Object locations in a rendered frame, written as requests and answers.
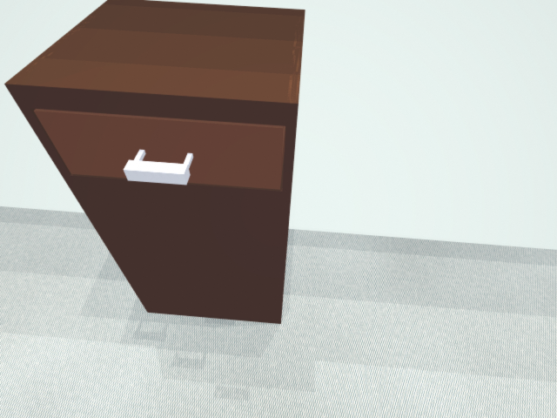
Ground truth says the drawer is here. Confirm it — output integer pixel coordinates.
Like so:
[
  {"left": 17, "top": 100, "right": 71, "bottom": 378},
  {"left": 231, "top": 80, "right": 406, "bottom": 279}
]
[{"left": 34, "top": 109, "right": 285, "bottom": 190}]

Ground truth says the cabinet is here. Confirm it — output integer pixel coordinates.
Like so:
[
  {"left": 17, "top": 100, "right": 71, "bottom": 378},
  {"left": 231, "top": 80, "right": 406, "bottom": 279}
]
[{"left": 5, "top": 0, "right": 305, "bottom": 324}]

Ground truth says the handle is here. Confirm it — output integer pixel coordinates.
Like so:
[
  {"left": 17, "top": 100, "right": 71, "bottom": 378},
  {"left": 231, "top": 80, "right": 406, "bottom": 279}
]
[{"left": 124, "top": 150, "right": 193, "bottom": 185}]

